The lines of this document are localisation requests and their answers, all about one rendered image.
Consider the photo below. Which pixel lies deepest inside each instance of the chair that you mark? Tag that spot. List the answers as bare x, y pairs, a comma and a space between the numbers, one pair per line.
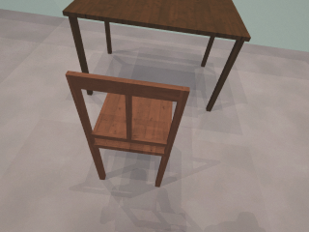
136, 116

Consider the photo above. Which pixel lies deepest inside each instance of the table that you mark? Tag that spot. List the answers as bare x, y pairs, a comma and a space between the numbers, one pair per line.
212, 18

